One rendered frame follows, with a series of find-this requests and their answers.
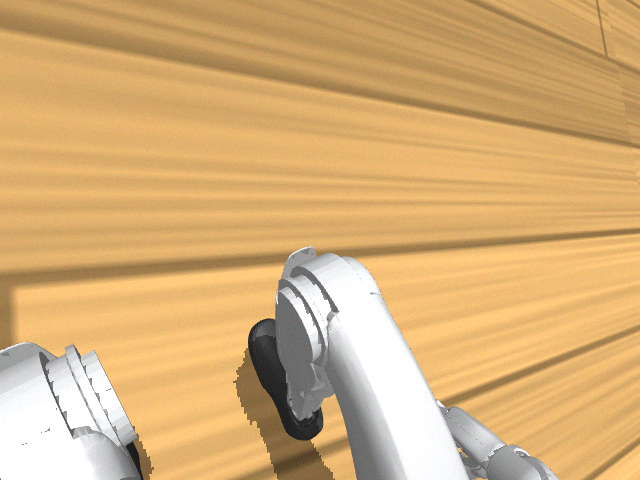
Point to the right robot foot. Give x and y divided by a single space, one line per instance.
263 352

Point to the right robot arm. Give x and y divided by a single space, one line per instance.
511 462

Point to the left robot foot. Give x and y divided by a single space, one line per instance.
135 457

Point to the right robot hand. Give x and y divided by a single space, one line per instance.
475 440

